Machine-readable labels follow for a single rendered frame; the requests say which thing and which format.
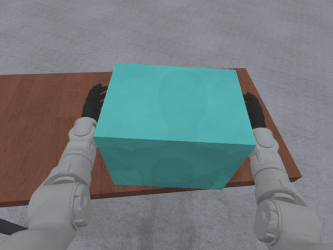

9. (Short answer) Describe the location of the robot right forearm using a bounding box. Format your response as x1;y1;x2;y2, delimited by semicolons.
249;128;322;243

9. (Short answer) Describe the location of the robot left upper arm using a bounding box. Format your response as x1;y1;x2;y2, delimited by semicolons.
0;182;93;250

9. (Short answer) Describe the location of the right robot hand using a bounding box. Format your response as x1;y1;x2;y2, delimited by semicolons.
243;92;266;129

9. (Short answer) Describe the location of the robot right upper arm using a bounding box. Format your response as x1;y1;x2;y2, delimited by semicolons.
253;198;333;250

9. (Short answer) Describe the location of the left robot hand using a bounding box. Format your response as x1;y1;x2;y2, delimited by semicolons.
81;83;108;122

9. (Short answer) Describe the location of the robot left forearm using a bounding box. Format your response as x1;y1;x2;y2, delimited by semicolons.
27;117;97;226

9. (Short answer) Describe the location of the carton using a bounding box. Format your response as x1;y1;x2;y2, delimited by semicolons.
93;63;257;190

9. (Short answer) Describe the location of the table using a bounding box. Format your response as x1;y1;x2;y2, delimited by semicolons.
0;68;302;235

